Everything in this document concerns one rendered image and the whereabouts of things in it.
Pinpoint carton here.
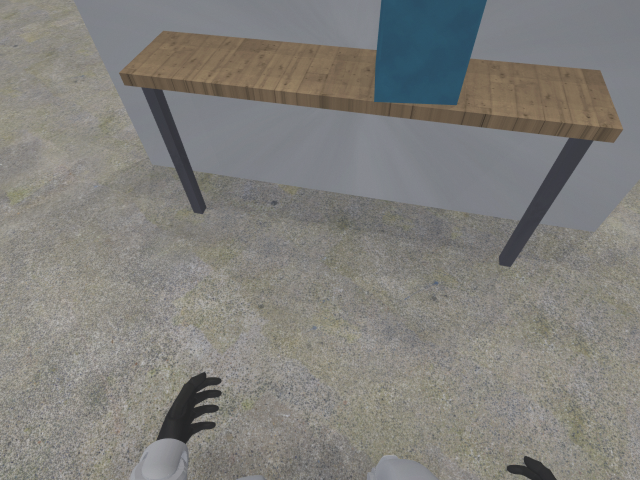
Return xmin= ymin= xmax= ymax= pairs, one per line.
xmin=374 ymin=0 xmax=487 ymax=105

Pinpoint robot left forearm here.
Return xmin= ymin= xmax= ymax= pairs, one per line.
xmin=130 ymin=438 xmax=189 ymax=480

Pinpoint table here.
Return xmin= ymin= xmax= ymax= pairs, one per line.
xmin=119 ymin=31 xmax=623 ymax=267

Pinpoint left robot hand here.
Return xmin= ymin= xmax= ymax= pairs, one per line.
xmin=156 ymin=372 xmax=222 ymax=444

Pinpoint right robot hand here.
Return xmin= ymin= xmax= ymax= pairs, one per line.
xmin=507 ymin=456 xmax=557 ymax=480

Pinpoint right robot thigh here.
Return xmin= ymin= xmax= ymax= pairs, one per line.
xmin=367 ymin=459 xmax=439 ymax=480

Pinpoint robot right shin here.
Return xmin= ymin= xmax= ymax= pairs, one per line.
xmin=375 ymin=455 xmax=398 ymax=468

